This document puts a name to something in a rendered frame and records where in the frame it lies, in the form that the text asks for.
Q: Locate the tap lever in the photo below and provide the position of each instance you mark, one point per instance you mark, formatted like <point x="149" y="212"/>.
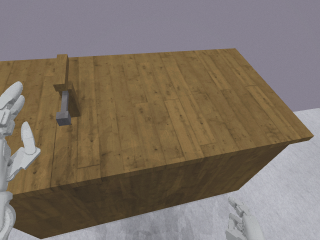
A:
<point x="63" y="117"/>

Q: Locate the counter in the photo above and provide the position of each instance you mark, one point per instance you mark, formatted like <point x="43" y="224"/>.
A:
<point x="148" y="131"/>

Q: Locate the left robot forearm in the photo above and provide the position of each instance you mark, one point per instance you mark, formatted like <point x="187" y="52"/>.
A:
<point x="7" y="215"/>

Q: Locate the robot right hand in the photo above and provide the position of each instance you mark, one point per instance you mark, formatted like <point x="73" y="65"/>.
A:
<point x="248" y="228"/>

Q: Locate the robot left hand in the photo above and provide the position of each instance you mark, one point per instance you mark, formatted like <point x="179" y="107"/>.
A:
<point x="11" y="103"/>

